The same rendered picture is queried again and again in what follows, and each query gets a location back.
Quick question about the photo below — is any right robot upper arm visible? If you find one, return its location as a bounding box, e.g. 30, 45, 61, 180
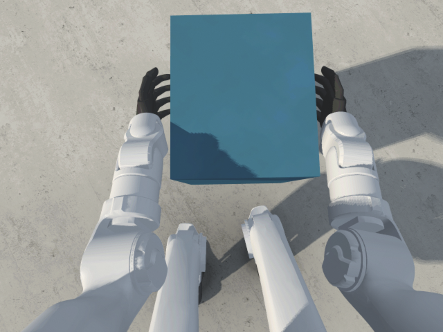
322, 228, 443, 332

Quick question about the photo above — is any left robot upper arm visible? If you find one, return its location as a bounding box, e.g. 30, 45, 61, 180
21, 230, 168, 332

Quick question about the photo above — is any carton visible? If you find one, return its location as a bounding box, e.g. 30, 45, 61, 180
170, 12, 320, 185

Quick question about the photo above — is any robot right hand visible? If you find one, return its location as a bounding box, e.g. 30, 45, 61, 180
314, 66, 347, 127

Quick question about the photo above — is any robot left hand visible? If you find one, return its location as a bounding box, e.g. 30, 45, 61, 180
136, 67, 170, 119

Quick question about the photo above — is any left robot forearm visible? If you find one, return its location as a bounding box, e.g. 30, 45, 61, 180
80, 113, 168, 282

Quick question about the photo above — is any right robot forearm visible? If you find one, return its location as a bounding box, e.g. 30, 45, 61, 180
319, 111, 415, 281

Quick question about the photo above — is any right robot shin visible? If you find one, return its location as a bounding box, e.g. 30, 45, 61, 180
248, 205, 284, 231

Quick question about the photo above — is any left robot thigh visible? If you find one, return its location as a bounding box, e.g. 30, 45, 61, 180
149, 230, 206, 332

